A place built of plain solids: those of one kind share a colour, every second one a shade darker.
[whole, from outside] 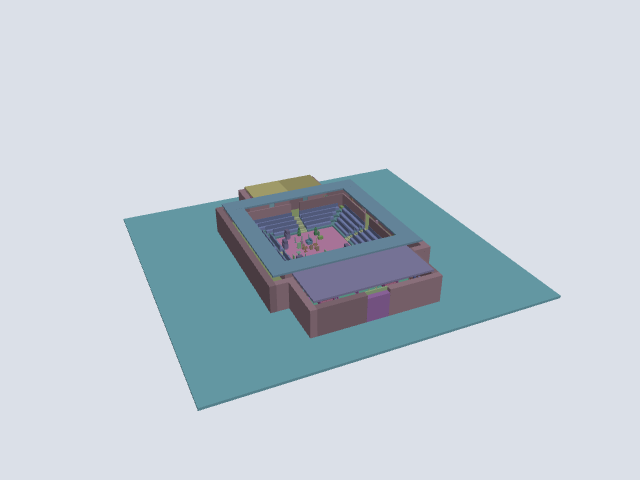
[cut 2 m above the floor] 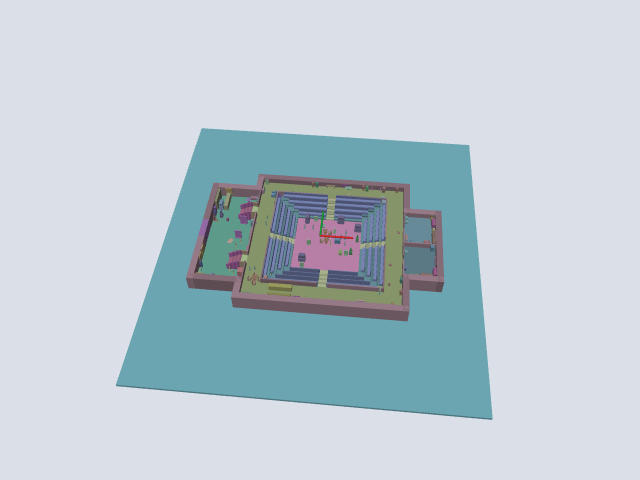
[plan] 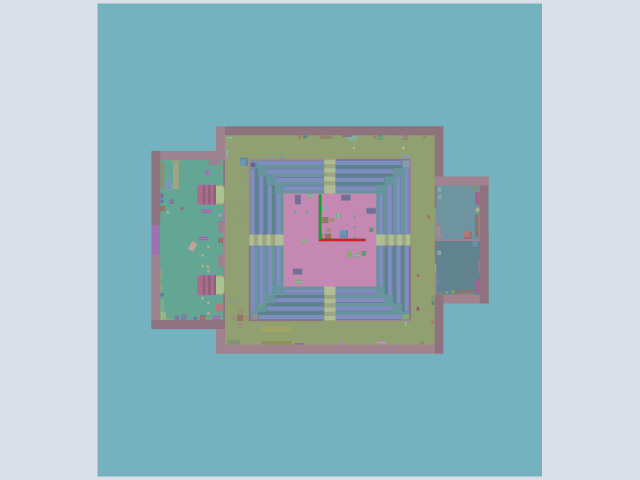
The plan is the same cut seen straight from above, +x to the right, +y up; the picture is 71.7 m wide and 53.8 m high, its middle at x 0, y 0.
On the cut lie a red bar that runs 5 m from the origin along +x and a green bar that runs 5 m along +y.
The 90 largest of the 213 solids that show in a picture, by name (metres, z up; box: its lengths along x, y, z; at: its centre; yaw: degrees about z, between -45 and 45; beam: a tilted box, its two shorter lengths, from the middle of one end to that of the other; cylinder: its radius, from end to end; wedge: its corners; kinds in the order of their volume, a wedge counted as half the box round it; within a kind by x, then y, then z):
{
 "ground_under_all_1": {"box": [49.83, 53.01, 0.4], "at": [-0.04, 0.0, -0.75]},
 "wall_1": {"box": [1.0, 8.28, 4.42], "at": [-18.4, -5.84, 1.61]},
 "wall_2": {"box": [1.0, 8.28, 4.42], "at": [-18.4, 5.84, 1.61]},
 "wall_3": {"box": [8.25, 1.0, 4.42], "at": [-14.78, -9.48, 1.61]},
 "wall_4": {"box": [8.25, 1.0, 4.42], "at": [-14.78, 9.48, 1.61]},
 "wall_5": {"box": [1.0, 3.71, 4.42], "at": [-11.15, -10.89, 1.61]},
 "wall_6": {"box": [1.0, 3.71, 4.42], "at": [-11.15, 10.89, 1.61]},
 "wall_7": {"box": [0.2, 3.11, 4.42], "at": [-10.75, -7.49, 1.61]},
 "wall_8": {"box": [0.2, 8.46, 4.42], "at": [-10.75, 0.0, 1.61]},
 "wall_9": {"box": [0.2, 3.25, 4.42], "at": [-10.75, 7.55, 1.61]},
 "wall_10": {"box": [0.2, 8.35, 4.42], "at": [-7.9, -4.93, 1.61]},
 "wall_11": {"box": [0.2, 8.35, 4.42], "at": [-7.9, 4.93, 1.61]},
 "wall_12": {"box": [8.35, 0.2, 4.42], "at": [-3.83, -9.0, 1.61]},
 "wall_13": {"box": [8.35, 0.2, 4.42], "at": [-3.83, 9.0, 1.61]},
 "wall_14": {"box": [25.5, 1.0, 4.42], "at": [1.1, -12.25, 1.61]},
 "wall_15": {"box": [25.5, 1.0, 4.42], "at": [1.1, 12.25, 1.61]},
 "wall_16": {"box": [8.35, 0.2, 4.42], "at": [6.03, -9.0, 1.61]},
 "wall_17": {"box": [8.35, 0.2, 4.42], "at": [6.03, 9.0, 1.61]},
 "wall_18": {"box": [0.2, 8.35, 4.42], "at": [10.1, -4.93, 1.61]},
 "wall_19": {"box": [0.2, 8.35, 4.42], "at": [10.1, 4.93, 1.61]},
 "wall_20": {"box": [0.2, 2.59, 4.42], "at": [12.95, -4.88, 1.61]},
 "wall_21": {"box": [0.2, 2.74, 4.42], "at": [12.95, -1.27, 1.61]},
 "wall_22": {"box": [0.2, 2.74, 4.42], "at": [12.95, 1.27, 1.61]},
 "wall_23": {"box": [0.2, 2.59, 4.42], "at": [12.95, 4.88, 1.61]},
 "wall_24": {"box": [1.0, 6.58, 4.42], "at": [13.35, -9.46, 1.61]},
 "wall_25": {"box": [1.0, 6.58, 4.42], "at": [13.35, 9.46, 1.61]},
 "wall_26": {"box": [5.25, 0.2, 4.42], "at": [15.47, 0.0, 1.61]},
 "wall_27": {"box": [6.05, 1.0, 4.42], "at": [15.88, -6.63, 1.61]},
 "wall_28": {"box": [6.05, 1.0, 4.42], "at": [15.88, 6.63, 1.61]},
 "wall_29": {"box": [1.0, 8.03, 4.42], "at": [18.4, -3.11, 1.61]},
 "wall_30": {"box": [1.0, 8.03, 4.42], "at": [18.4, 3.11, 1.61]},
 "floor_concourse_1": {"box": [2.85, 23.7, 1.68], "at": [-9.32, 0.0, 0.24]},
 "floor_concourse_2": {"box": [18.0, 2.85, 1.68], "at": [1.1, -10.43, 0.24]},
 "floor_concourse_3": {"box": [18.0, 2.85, 1.68], "at": [1.1, 10.43, 0.24]},
 "floor_concourse_4": {"box": [2.85, 23.7, 1.68], "at": [11.53, 0.0, 0.24]},
 "step_bank_tier_1": {"box": [0.95, 8.38, 1.68], "at": [-7.42, -4.81, 0.24]},
 "step_bank_tier_2": {"box": [0.95, 7.43, 1.68], "at": [-7.42, 4.34, 0.24]},
 "step_bank_tier_3": {"box": [0.95, 7.43, 1.41], "at": [-6.47, -4.34, 0.1]},
 "step_bank_tier_4": {"box": [0.95, 6.48, 1.41], "at": [-6.47, 3.86, 0.1]},
 "step_bank_tier_5": {"box": [0.95, 6.48, 1.14], "at": [-5.53, -3.86, -0.03]},
 "step_bank_tier_6": {"box": [0.95, 5.53, 1.14], "at": [-5.53, 3.39, -0.03]},
 "step_bank_tier_7": {"box": [0.95, 5.53, 0.87], "at": [-4.58, -3.39, -0.17]},
 "step_bank_tier_8": {"box": [0.95, 4.58, 0.87], "at": [-4.58, 2.91, -0.17]},
 "step_bank_tier_9": {"box": [8.38, 0.95, 1.68], "at": [-3.71, 8.53, 0.24]},
 "step_bank_tier_10": {"box": [7.43, 0.95, 1.68], "at": [-3.24, -8.53, 0.24]},
 "step_bank_tier_11": {"box": [7.43, 0.95, 1.41], "at": [-3.24, 7.58, 0.1]},
 "step_bank_tier_12": {"box": [6.48, 0.95, 1.41], "at": [-2.76, -7.58, 0.1]},
 "step_bank_tier_13": {"box": [6.48, 0.95, 1.14], "at": [-2.76, 6.62, -0.03]},
 "step_bank_tier_14": {"box": [5.53, 0.95, 1.14], "at": [-2.29, -6.62, -0.03]},
 "step_bank_tier_15": {"box": [5.53, 0.95, 0.87], "at": [-2.29, 5.67, -0.17]},
 "step_bank_tier_16": {"box": [4.58, 0.95, 0.87], "at": [-1.81, -5.67, -0.17]},
 "step_bank_tier_17": {"box": [4.58, 0.95, 0.87], "at": [4.01, 5.67, -0.17]},
 "step_bank_tier_18": {"box": [5.53, 0.95, 0.87], "at": [4.49, -5.67, -0.17]},
 "step_bank_tier_19": {"box": [5.53, 0.95, 1.14], "at": [4.49, 6.62, -0.03]},
 "step_bank_tier_20": {"box": [6.48, 0.95, 1.14], "at": [4.96, -6.62, -0.03]},
 "step_bank_tier_21": {"box": [6.48, 0.95, 1.41], "at": [4.96, 7.58, 0.1]},
 "step_bank_tier_22": {"box": [7.43, 0.95, 1.41], "at": [5.44, -7.58, 0.1]},
 "step_bank_tier_23": {"box": [7.43, 0.95, 1.68], "at": [5.44, 8.53, 0.24]},
 "step_bank_tier_24": {"box": [8.38, 0.95, 1.68], "at": [5.91, -8.53, 0.24]},
 "step_bank_tier_25": {"box": [0.95, 4.58, 0.87], "at": [6.78, -2.91, -0.17]},
 "step_bank_tier_26": {"box": [0.95, 5.53, 0.87], "at": [6.78, 3.39, -0.17]},
 "step_bank_tier_27": {"box": [0.95, 5.53, 1.14], "at": [7.72, -3.39, -0.03]},
 "step_bank_tier_28": {"box": [0.95, 6.48, 1.14], "at": [7.72, 3.86, -0.03]},
 "step_bank_tier_29": {"box": [0.95, 6.48, 1.41], "at": [8.68, -3.86, 0.1]},
 "step_bank_tier_30": {"box": [0.95, 7.43, 1.41], "at": [8.68, 4.34, 0.1]},
 "step_bank_tier_31": {"box": [0.95, 7.43, 1.68], "at": [9.62, -4.34, 0.24]},
 "step_bank_tier_32": {"box": [0.95, 8.38, 1.68], "at": [9.62, 4.81, 0.24]},
 "floor_arena_1": {"box": [18.0, 18.0, 0.6], "at": [1.1, 0.0, -0.3]},
 "floor_dressing_1": {"box": [5.05, 6.23, 1.68], "at": [15.47, -3.11, 0.24]},
 "floor_dressing_2": {"box": [5.05, 6.23, 1.68], "at": [15.47, 3.11, 0.24]},
 "floor_foyer_1": {"box": [7.25, 18.15, 0.6], "at": [-14.38, 0.0, -0.3]},
 "ceil_concourse_1": {"box": [2.85, 23.7, 0.3], "at": [-9.32, 0.0, 4.63]},
 "ceil_concourse_2": {"box": [18.0, 2.85, 0.3], "at": [1.1, -10.43, 4.63]},
 "ceil_concourse_3": {"box": [18.0, 2.85, 0.3], "at": [1.1, 10.43, 4.63]},
 "ceil_concourse_4": {"box": [2.85, 23.7, 0.3], "at": [11.53, 0.0, 4.63]},
 "ceil_foyer_1": {"box": [7.25, 18.15, 0.3], "at": [-14.38, 0.0, 4.35]},
 "ceil_dressing_1": {"box": [5.05, 6.23, 0.3], "at": [15.47, -3.11, 4.48]},
 "ceil_dressing_2": {"box": [5.05, 6.23, 0.3], "at": [15.47, 3.11, 4.48]},
 "door_leaf_1": {"box": [0.97, 3.4, 3.87], "at": [-18.41, 0.0, 1.33]},
 "seats_bank_1": {"box": [7.34, 0.44, 0.47], "at": [-3.23, -8.63, 1.31]},
 "seats_bank_2": {"box": [7.34, 0.44, 0.47], "at": [5.43, -8.63, 1.31]},
 "seats_bank_3": {"box": [7.34, 0.44, 0.47], "at": [5.43, 8.63, 1.31]},
 "seats_bank_4": {"box": [0.44, 7.34, 0.47], "at": [9.73, -4.33, 1.31]},
 "seats_bank_5": {"box": [0.44, 7.34, 0.47], "at": [9.73, 4.33, 1.31]},
 "landing_foyer_1": {"box": [0.9, 2.0, 1.68], "at": [-11.2, -5.08, 0.24]},
 "landing_foyer_2": {"box": [0.9, 2.0, 1.68], "at": [-11.2, 5.08, 0.24]},
 "bar_concourse_1": {"box": [3.4, 0.4, 2.1], "at": [-4.9, -11.52, 2.13]},
 "bar_concourse_2": {"box": [3.4, 0.65, 1.1], "at": [-4.9, -9.99, 1.63]},
 "bar_foyer_1": {"box": [0.4, 3.0, 2.1], "at": [-17.67, 7.22, 1.05]},
 "bar_foyer_2": {"box": [0.65, 3.0, 1.1], "at": [-16.14, 7.22, 0.55]}
}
